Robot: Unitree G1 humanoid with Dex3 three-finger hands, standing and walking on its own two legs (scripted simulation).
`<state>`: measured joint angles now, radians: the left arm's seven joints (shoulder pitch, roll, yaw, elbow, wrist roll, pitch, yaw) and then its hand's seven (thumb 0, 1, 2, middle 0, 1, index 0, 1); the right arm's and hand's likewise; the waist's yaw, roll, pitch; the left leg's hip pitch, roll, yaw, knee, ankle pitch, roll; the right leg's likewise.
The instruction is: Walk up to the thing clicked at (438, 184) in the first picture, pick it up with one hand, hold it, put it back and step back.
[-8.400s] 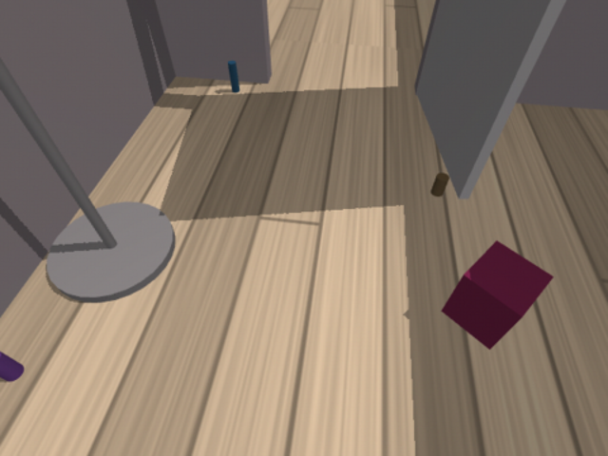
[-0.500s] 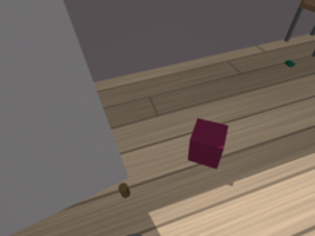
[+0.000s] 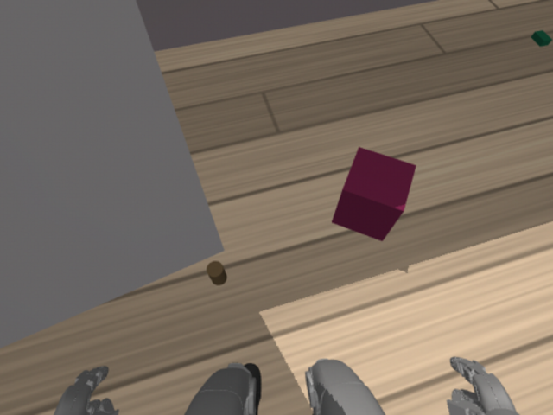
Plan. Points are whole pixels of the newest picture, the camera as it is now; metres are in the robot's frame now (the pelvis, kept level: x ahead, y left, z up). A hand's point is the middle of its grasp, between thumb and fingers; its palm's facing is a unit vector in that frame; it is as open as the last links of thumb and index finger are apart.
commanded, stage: walk up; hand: left
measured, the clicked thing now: (217, 273) +0.52 +0.21 -0.71
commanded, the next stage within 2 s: none
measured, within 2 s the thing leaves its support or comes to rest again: neither
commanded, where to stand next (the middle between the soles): +0.11 -0.01 m, yaw -3 degrees
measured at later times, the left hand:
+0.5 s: hand out of the picture +0.00 +0.28 -0.13, palm faces -0.01 -0.92 -0.40, open 7.4 cm
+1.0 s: hand out of the picture +0.07 +0.23 -0.14, palm faces -0.06 -0.90 -0.42, open 7.4 cm
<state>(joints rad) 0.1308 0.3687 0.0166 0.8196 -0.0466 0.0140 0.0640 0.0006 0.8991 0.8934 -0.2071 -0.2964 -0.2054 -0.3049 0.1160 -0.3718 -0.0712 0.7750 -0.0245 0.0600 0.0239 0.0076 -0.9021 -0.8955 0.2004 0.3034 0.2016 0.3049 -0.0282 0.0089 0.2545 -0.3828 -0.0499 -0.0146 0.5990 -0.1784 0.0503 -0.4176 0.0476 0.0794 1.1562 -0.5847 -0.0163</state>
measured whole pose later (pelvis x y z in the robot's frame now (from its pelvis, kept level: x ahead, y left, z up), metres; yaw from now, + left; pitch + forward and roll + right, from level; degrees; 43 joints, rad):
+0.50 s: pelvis -0.06 +0.01 +0.01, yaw +0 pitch -2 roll +1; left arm 0.27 0.37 0.06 0.82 0.05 0.01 -0.03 0.00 0.90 0.89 -0.21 -0.30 -0.21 -0.31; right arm 0.29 -0.40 -0.05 0.95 -0.01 0.01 0.01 0.01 -0.90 -0.90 0.20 0.30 0.20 0.30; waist 0.03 0.01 0.09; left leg -0.24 -0.03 -0.02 0.66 -0.47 -0.01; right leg -0.26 -0.03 -0.04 0.63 -0.34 -0.04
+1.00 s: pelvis -0.04 -0.02 -0.01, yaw -2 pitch -4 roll +0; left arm 0.15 0.34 0.03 0.91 0.01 -0.03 0.01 0.00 0.90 0.89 -0.21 -0.30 -0.20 -0.30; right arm 0.20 -0.41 -0.05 0.87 0.01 0.04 0.00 0.01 -0.90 -0.90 0.20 0.30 0.20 0.30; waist -0.01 0.07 0.20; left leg -0.32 -0.01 -0.08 1.00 -0.57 0.03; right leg -0.41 -0.04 -0.01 0.66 -0.18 0.01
